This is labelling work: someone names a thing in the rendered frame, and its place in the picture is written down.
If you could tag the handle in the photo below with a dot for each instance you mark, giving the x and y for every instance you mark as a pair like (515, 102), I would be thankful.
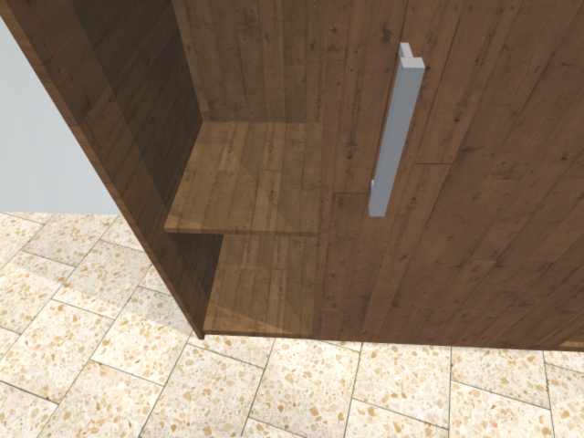
(404, 96)

